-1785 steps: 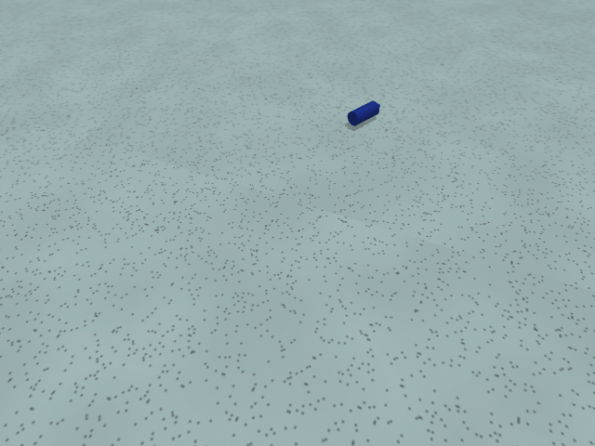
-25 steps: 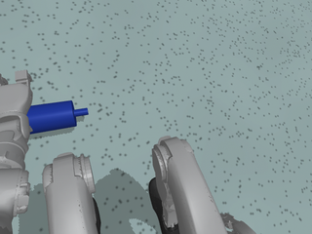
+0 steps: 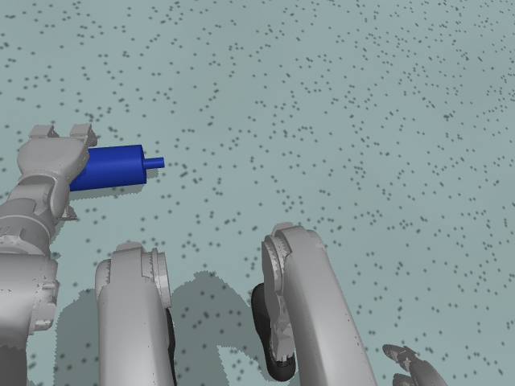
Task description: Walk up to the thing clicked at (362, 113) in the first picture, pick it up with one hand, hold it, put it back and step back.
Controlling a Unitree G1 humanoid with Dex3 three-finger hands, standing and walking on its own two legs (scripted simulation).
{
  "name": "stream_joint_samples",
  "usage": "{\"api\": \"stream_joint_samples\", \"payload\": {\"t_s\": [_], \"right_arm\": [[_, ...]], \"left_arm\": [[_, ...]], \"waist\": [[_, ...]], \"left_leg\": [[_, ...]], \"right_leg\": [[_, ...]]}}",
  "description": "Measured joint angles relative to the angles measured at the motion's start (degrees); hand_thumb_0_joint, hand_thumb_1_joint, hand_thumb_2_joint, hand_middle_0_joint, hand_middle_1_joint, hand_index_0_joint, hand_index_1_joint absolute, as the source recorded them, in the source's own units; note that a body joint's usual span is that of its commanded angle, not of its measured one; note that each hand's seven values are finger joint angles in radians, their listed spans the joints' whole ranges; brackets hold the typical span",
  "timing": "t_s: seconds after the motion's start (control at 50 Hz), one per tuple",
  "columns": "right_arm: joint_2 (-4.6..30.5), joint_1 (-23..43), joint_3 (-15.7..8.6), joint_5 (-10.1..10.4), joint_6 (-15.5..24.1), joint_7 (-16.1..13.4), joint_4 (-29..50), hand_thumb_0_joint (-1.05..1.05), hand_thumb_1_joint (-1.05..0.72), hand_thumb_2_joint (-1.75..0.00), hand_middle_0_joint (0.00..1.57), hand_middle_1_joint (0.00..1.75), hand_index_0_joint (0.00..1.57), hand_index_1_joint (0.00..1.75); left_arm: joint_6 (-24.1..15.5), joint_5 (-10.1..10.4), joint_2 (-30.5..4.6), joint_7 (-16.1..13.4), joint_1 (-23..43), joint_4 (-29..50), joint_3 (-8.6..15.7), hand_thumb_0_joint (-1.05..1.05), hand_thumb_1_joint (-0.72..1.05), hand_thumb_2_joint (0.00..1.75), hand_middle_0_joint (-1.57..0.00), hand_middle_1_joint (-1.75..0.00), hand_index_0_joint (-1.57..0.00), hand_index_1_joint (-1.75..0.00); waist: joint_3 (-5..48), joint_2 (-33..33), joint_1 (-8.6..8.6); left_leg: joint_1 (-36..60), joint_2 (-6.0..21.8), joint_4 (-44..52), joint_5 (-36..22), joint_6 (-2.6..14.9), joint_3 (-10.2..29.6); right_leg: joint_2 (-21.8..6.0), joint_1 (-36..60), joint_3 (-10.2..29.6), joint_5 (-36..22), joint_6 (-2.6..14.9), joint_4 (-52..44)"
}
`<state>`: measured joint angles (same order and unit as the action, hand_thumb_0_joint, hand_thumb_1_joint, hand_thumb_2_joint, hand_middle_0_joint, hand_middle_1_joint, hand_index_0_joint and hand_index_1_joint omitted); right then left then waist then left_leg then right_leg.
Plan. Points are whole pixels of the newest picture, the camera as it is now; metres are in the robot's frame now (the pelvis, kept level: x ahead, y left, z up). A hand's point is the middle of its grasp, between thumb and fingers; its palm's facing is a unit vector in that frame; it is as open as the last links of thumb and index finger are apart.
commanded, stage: home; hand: left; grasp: from above
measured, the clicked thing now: (109, 167) +0.53 +0.23 -0.32
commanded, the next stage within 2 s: none
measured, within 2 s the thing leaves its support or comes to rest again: neither
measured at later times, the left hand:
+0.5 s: hand (50, 182) +0.43 +0.25 -0.09, palm faces -0.31 -0.48 -0.82, open 9.5 cm
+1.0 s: hand out of the picture +0.28 +0.22 +0.13, palm faces +0.04 -0.95 -0.32, open 7.4 cm
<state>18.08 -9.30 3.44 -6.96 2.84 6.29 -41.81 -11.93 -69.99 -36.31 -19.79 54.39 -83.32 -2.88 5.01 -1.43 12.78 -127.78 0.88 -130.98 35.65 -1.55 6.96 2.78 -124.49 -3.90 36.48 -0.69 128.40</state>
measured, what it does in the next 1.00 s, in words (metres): rises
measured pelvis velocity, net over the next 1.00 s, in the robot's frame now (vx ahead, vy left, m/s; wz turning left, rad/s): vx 0.04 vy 0.01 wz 0.08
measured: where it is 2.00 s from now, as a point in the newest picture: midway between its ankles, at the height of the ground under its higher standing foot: (220, 361)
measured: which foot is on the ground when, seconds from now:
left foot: down 0.00-1.00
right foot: down 0.00-1.00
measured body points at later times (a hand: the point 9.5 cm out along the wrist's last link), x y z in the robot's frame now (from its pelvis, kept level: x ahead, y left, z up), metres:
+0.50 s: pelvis +0.02 +0.01 +0.04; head +0.22 +0.05 +0.44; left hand +0.44 +0.28 -0.05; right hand +0.10 -0.24 -0.09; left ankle +0.10 +0.13 -0.32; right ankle +0.11 -0.11 -0.32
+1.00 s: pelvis +0.04 +0.01 +0.23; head +0.15 +0.05 +0.66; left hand +0.28 +0.27 +0.15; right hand +0.26 -0.21 +0.14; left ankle +0.10 +0.13 -0.32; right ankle +0.11 -0.12 -0.32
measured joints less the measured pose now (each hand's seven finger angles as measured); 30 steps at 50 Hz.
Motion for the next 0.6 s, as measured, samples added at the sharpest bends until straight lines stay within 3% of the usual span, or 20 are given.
{"api": "stream_joint_samples", "payload": {"t_s": [0.06, 0.12, 0.16, 0.22, 0.34, 0.5, 0.6], "right_arm": [[-0.46, 0.05, 0.66, -1.13, 0.93, 0.13, -0.60, 0.00, -0.90, -0.90, 0.20, 0.30, 0.20, 0.30], [-1.33, -0.18, 0.94, -2.12, 1.83, 0.53, -1.34, 0.00, -0.90, -0.89, 0.20, 0.30, 0.20, 0.30], [-2.10, -0.41, 0.85, -2.58, 2.26, 1.00, -1.86, 0.00, -0.90, -0.89, 0.20, 0.30, 0.20, 0.30], [-3.41, -1.14, 0.28, -2.65, 2.48, 1.88, -2.40, 0.00, -0.89, -0.89, 0.20, 0.30, 0.20, 0.30], [-5.52, -2.07, -1.55, -0.58, 2.06, 3.21, -2.77, 0.01, -0.89, -0.89, 0.20, 0.30, 0.20, 0.30], [-5.10, -1.43, -3.69, 4.32, -0.25, 2.32, 0.76, 0.01, -0.90, -0.89, 0.20, 0.30, 0.21, 0.30], [-3.55, 0.20, -4.59, 6.24, -1.01, 0.35, 4.00, 0.01, -0.90, -0.90, 0.20, 0.30, 0.21, 0.30]], "left_arm": [[-0.59, -1.55, -1.24, -3.28, 0.77, -2.76, 1.73, 0.00, -0.50, 1.00, -0.10, -0.99, -0.10, -0.99], [-0.28, -1.87, -2.01, -6.30, 0.55, -2.82, 3.62, 0.00, -0.45, 0.98, -0.14, -0.94, -0.14, -0.94], [0.54, -1.04, -1.98, -7.51, -0.18, -1.39, 4.96, 0.00, -0.40, 0.97, -0.17, -0.89, -0.17, -0.89], [2.45, 2.01, -0.83, -8.30, -2.19, 2.53, 6.61, 0.00, -0.33, 0.96, -0.21, -0.82, -0.20, -0.83], [6.96, 12.49, 3.37, -4.13, -6.50, 11.02, 7.55, 0.00, -0.09, 0.98, -0.25, -0.72, -0.24, -0.73], [12.32, 29.65, 8.93, 7.58, -20.31, 31.38, 5.73, 0.00, 0.34, 1.01, -0.26, -0.58, -0.25, -0.59], [14.75, 39.01, 11.29, 13.05, -30.07, 43.38, 4.01, 0.00, 0.63, 0.99, -0.24, -0.48, -0.24, -0.48]], "waist": [[-1.46, -0.46, 0.98], [-2.68, -0.62, 1.59], [-3.18, -0.48, 1.76], [-2.66, 0.12, 1.40], [0.73, 2.27, -0.92], [5.23, 4.49, -5.18], [6.65, 3.73, -7.57]], "left_leg": [[-1.99, -0.15, -2.35, 0.06, -0.03, 0.40], [-3.85, -0.33, -4.48, 0.24, 0.07, 0.69], [-4.81, -0.42, -5.51, 0.44, 0.19, 0.75], [-5.70, -0.41, -6.20, 1.01, 0.39, 0.65], [-3.95, -0.13, -4.00, 2.58, 0.78, 0.06], [6.28, 0.39, 6.03, 3.51, 1.27, -1.22], [14.18, 0.57, 13.53, 2.64, 1.25, -1.67]], "right_leg": [[0.07, -1.69, -0.27, 0.06, -0.29, 2.01], [0.09, -3.19, -0.46, 0.31, -0.53, 3.83], [0.09, -3.96, -0.48, 0.58, -0.70, 4.72], [0.11, -4.73, -0.37, 1.18, -0.91, 5.33], [0.06, -3.02, 0.08, 2.70, -1.08, 3.18], [-0.18, 6.85, 0.94, 3.44, -1.00, -6.60], [-0.32, 14.54, 1.17, 2.45, -0.68, -13.99]]}}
